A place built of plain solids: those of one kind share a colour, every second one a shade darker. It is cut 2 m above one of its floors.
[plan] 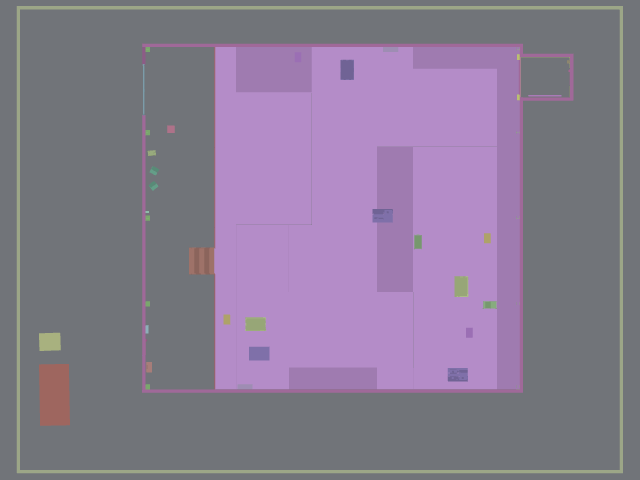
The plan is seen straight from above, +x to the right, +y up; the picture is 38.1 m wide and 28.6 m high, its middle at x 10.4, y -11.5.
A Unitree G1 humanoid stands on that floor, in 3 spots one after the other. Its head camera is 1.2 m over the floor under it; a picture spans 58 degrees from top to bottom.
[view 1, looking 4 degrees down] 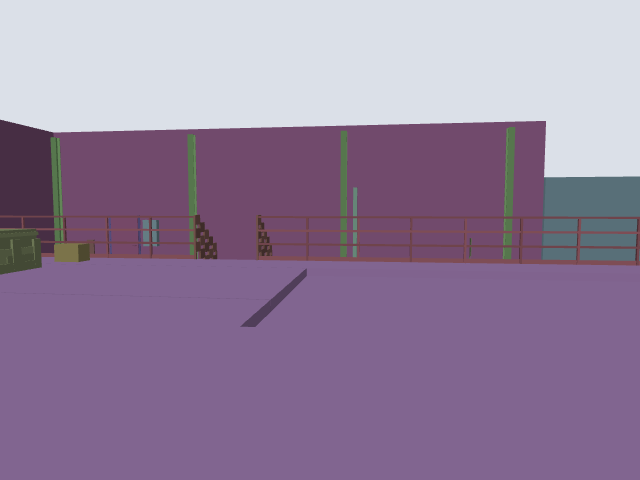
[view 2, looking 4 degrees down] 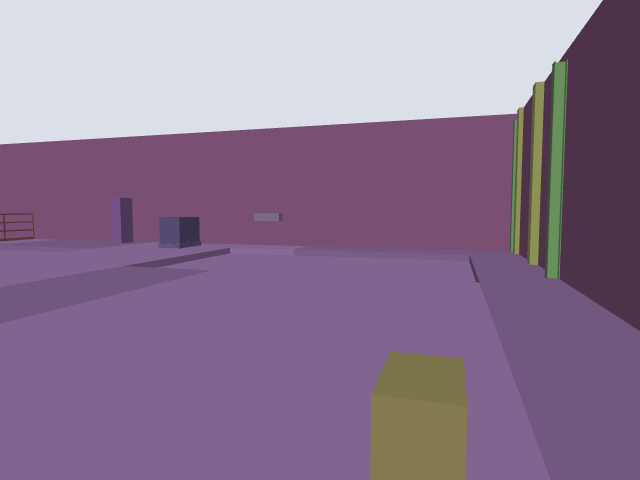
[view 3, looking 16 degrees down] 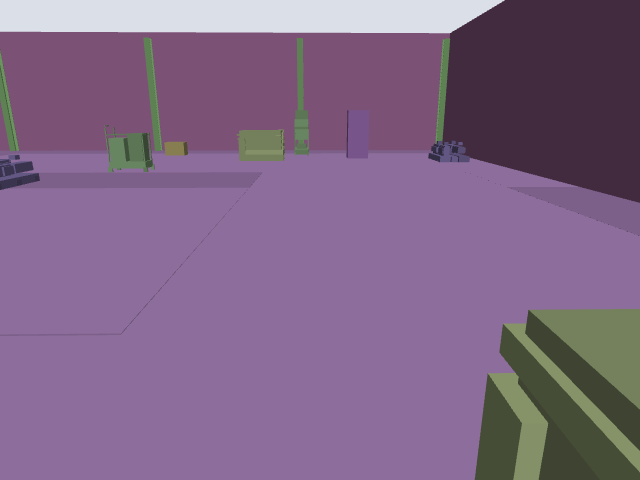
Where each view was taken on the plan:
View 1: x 14.15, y -9.25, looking -173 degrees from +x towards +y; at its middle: wall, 14.29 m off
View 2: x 20.50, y -13.50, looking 107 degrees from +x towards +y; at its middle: wall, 14.15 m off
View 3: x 6.30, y -15.70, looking -1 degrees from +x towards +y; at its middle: raised_floor_bank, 4.36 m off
